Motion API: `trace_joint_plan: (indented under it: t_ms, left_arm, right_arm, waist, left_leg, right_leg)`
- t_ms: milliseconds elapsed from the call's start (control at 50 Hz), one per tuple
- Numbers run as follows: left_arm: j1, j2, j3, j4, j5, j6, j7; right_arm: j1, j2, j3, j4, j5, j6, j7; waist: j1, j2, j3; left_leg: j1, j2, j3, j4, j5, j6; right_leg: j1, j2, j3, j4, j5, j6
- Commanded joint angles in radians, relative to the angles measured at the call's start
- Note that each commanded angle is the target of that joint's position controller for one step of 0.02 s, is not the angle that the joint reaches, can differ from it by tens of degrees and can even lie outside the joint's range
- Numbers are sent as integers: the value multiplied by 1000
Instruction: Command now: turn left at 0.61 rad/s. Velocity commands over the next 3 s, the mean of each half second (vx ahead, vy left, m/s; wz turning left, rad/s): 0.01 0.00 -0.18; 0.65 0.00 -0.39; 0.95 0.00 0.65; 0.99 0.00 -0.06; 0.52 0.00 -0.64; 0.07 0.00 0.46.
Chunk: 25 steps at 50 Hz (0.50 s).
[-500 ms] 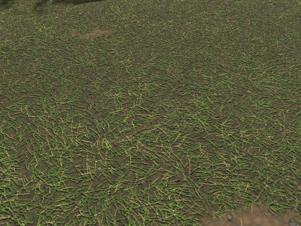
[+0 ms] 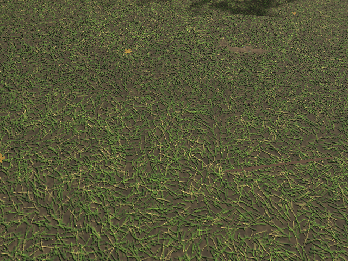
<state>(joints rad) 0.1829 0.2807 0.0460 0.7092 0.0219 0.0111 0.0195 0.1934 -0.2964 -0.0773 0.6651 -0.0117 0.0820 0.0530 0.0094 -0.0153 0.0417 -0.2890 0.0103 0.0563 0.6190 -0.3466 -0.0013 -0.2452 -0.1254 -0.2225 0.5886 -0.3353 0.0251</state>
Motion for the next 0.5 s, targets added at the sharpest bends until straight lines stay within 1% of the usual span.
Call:
trace_joint_plan:
  t_ms: [20, 40, 60, 80, 100, 120, 140, 160, 180, 200, 220, 240, 260, 280, 320, 380, 420, 440, 460, 480, 500]
  left_arm:
    - [102, 105, 38, -40, -4, 1, -14]
    - [17, 45, 13, -113, 3, 21, -1]
    - [-21, 90, 23, -97, 5, 33, 2]
    - [-35, 65, 15, -97, -13, 34, 1]
    - [-16, 81, 19, -63, -23, 29, -2]
    - [19, 97, 25, -38, -12, 32, -6]
    - [80, 101, 25, 3, -5, 38, -15]
    - [105, 85, 21, 23, -8, 45, -22]
    - [114, 66, 14, 34, -15, 49, -29]
    - [99, 66, 14, 29, -17, 51, -34]
    - [87, 79, 18, 24, -14, 52, -37]
    - [81, 92, 23, 18, -9, 53, -38]
    - [75, 99, 26, 12, -7, 54, -40]
    - [67, 98, 27, 5, -6, 54, -43]
    - [54, 85, 26, -10, -7, 55, -49]
    - [60, 71, 26, -30, -15, 52, -56]
    - [71, 65, 28, -42, -22, 48, -59]
    - [83, 61, 29, -46, -24, 44, -60]
    - [107, 55, 29, -47, -22, 38, -59]
    - [183, 83, 41, -25, -15, 30, -52]
    - [292, 208, 78, 7, 2, 21, -46]
  right_arm:
    - [126, -194, -45, -47, -26, -43, -28]
    - [180, -311, -74, -50, -1, -49, -30]
    - [228, -236, -59, -35, 13, -50, -34]
    - [170, -203, -44, -38, 7, -44, -45]
    - [54, -129, -18, -49, -1, -37, -56]
    - [-22, -86, 1, -58, 6, -38, -67]
    - [-55, -39, 22, -60, 2, -41, -71]
    - [-59, -9, 39, -55, -2, -51, -74]
    - [-58, -10, 43, -46, -11, -58, -77]
    - [-51, -45, 34, -38, -14, -62, -81]
    - [-33, -82, 22, -27, -14, -61, -84]
    - [-14, -105, 15, -19, -12, -55, -86]
    - [-2, -111, 12, -15, -11, -50, -87]
    - [1, -109, 11, -13, -11, -46, -87]
    - [-6, -102, 11, -11, -14, -44, -87]
    - [-23, -106, 5, -6, -17, -49, -86]
    - [-35, -114, -1, -2, -15, -52, -83]
    - [-45, -119, -4, -1, -12, -52, -81]
    - [-57, -125, -8, 2, -6, -53, -80]
    - [-48, -126, -13, 0, -11, -56, -74]
    - [-77, -50, 7, -37, -20, -52, -66]
  waist:
    - [-36, 186, -134]
    - [-77, 352, -143]
    - [-109, 144, -170]
    - [-93, 187, -144]
    - [-37, 139, -82]
    - [-4, 172, -66]
    - [16, 160, -93]
    - [21, 136, -99]
    - [16, 127, -86]
    - [4, 138, -61]
    - [-10, 151, -47]
    - [-20, 155, -38]
    - [-28, 148, -31]
    - [-32, 138, -22]
    - [-34, 126, -7]
    - [-26, 123, -20]
    - [-19, 126, -43]
    - [-9, 121, -55]
    - [14, 106, -66]
    - [39, 55, -113]
    - [67, -208, -105]
  left_leg:
    - [310, 200, -320, -303, 441, 79]
    - [280, 418, -546, -254, 901, 275]
    - [332, 384, -425, -205, 1033, 313]
    - [253, 340, -381, -234, 856, 304]
    - [197, 253, -283, -273, 696, 242]
    - [165, 207, -222, -283, 674, 204]
    - [150, 180, -163, -295, 697, 188]
    - [133, 178, -123, -309, 665, 173]
    - [121, 177, -91, -321, 610, 162]
    - [125, 183, -81, -320, 555, 159]
    - [141, 199, -87, -316, 512, 167]
    - [156, 223, -100, -312, 480, 181]
    - [164, 246, -111, -309, 449, 194]
    - [166, 264, -117, -308, 420, 205]
    - [162, 285, -116, -302, 395, 217]
    - [167, 307, -95, -265, 460, 217]
    - [179, 317, -73, -224, 498, 200]
    - [177, 313, -51, -190, 497, 181]
    - [148, 298, -12, -131, 461, 144]
    - [48, 262, 26, -45, 116, 82]
    - [-199, 123, 131, 252, -268, 18]
  right_leg:
    - [-209, -50, 13, 327, 10, -5]
    - [-380, 98, 91, 472, -345, 29]
    - [-384, 60, 188, 584, -315, 27]
    - [-372, 68, 213, 588, -250, 16]
    - [-342, 43, 234, 533, -144, 11]
    - [-297, 52, 215, 498, -83, 6]
    - [-221, 68, 203, 481, -39, 5]
    - [-161, 78, 212, 423, -20, 4]
    - [-124, 94, 223, 358, -15, 3]
    - [-122, 109, 226, 314, -15, -2]
    - [-135, 117, 220, 297, -22, -8]
    - [-155, 118, 211, 295, -37, -13]
    - [-169, 112, 206, 293, -55, -17]
    - [-179, 106, 199, 288, -71, -19]
    - [-182, 96, 185, 267, -98, -22]
    - [-150, 95, 161, 218, -128, -34]
    - [-114, 102, 144, 156, -125, -49]
    - [-79, 111, 132, 96, -93, -60]
    - [-15, 122, 131, -9, -9, -73]
    - [119, 130, 200, -115, -1, -119]
    - [254, -59, 557, -283, -262, -215]
